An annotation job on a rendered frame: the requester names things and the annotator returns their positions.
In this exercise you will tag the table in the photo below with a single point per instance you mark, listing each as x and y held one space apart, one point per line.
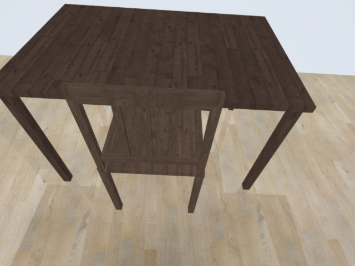
238 54

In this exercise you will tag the chair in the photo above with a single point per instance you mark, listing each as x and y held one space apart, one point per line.
154 131

